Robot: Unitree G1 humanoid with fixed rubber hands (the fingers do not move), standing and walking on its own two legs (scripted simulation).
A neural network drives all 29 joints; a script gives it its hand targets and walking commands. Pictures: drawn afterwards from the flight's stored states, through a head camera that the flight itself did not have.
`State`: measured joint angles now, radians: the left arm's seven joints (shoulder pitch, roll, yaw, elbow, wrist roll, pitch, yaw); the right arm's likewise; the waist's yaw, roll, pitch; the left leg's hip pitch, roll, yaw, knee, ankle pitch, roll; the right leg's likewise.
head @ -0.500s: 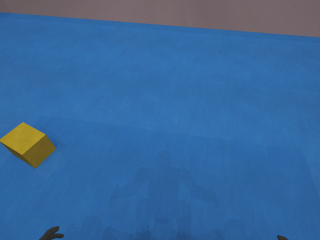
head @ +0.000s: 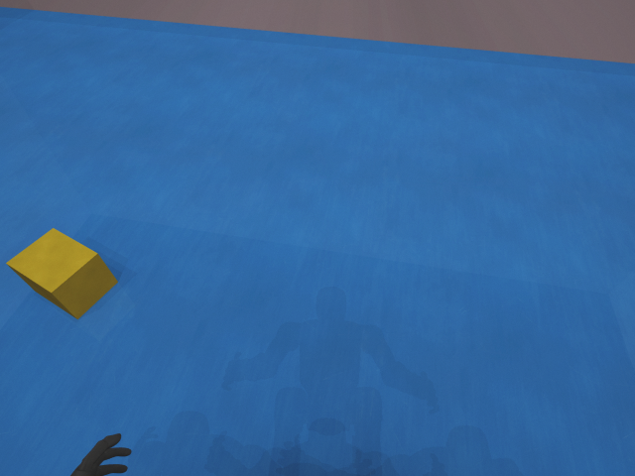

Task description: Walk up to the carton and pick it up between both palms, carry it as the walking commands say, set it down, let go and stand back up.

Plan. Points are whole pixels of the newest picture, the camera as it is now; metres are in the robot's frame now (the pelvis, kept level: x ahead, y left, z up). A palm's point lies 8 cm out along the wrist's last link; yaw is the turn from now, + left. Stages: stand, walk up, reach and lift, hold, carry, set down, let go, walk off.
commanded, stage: walk up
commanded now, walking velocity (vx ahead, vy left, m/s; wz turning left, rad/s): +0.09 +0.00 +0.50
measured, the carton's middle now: (65, 273) +0.84 +0.94 -0.69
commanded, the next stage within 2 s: none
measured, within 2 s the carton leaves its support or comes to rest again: neither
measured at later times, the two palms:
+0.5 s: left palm out of the picture -0.02 +0.28 -0.15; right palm (426, 347) +0.33 -0.15 -0.11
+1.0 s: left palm (128, 345) +0.33 +0.33 -0.12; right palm (441, 320) +0.40 -0.20 -0.15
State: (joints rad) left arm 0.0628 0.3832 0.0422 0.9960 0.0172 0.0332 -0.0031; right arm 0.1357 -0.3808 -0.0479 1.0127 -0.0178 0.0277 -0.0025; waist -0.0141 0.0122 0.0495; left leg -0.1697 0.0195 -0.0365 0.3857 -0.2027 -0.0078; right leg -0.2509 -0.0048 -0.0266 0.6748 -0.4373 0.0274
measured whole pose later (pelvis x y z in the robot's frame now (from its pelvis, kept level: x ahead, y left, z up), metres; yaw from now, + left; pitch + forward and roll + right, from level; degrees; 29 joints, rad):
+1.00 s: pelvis +0.29 +0.05 -0.01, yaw +17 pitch +0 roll +2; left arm 0.11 0.22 0.02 0.92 0.02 -0.03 0.03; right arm 0.26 -0.29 -0.04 0.93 0.01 0.00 -0.01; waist -0.04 0.02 0.11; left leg -0.43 -0.01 0.01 1.12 -0.50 -0.04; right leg -0.35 -0.08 -0.06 0.54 -0.18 0.00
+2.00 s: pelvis +0.43 +0.24 -0.02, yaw +46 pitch +2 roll +2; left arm 0.51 0.25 0.06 0.97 0.02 -0.08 -0.01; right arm 0.04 -0.27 -0.06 0.80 -0.01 0.02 0.10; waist 0.09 -0.01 0.02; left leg -0.62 0.06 0.10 0.75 -0.17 0.01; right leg 0.17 -0.14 -0.27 0.22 -0.40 0.10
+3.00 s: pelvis +0.61 +0.50 -0.01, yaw +61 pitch +0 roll +1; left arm 0.27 0.30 0.08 0.95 0.03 0.03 0.01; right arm 0.12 -0.26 -0.04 0.92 -0.02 0.06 0.03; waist 0.05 -0.02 0.03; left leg -0.31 0.03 0.04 0.60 -0.30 -0.03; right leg -0.35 -0.19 -0.14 0.53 -0.17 0.06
